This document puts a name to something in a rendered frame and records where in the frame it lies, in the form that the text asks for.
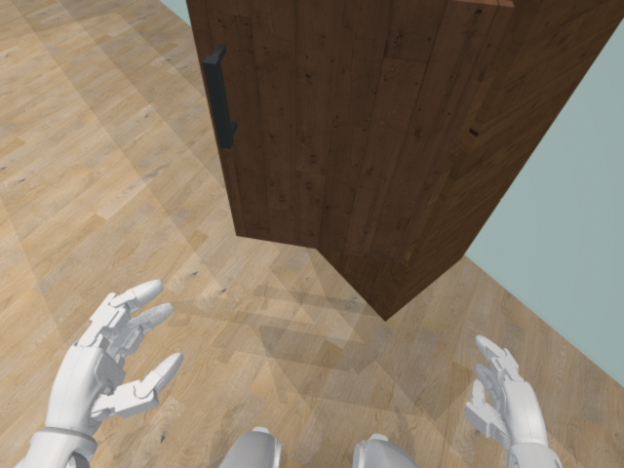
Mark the robot left hand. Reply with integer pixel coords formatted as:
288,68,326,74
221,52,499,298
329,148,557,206
45,280,183,437

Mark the right robot forearm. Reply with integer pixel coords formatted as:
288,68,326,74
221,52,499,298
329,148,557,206
507,443,563,468

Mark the robot right hand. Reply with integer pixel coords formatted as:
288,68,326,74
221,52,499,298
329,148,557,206
466,334,548,451

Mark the cupboard door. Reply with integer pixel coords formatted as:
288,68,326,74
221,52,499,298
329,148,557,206
186,0,515,262

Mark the handle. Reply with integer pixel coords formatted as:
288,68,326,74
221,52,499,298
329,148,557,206
203,44,238,149

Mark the left robot forearm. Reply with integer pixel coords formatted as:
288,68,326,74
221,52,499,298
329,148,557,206
14,428,98,468

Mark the robot right shin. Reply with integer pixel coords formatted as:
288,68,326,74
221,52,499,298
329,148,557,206
367,434,388,442

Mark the left robot thigh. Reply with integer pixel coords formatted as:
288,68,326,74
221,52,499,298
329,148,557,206
218,431,282,468

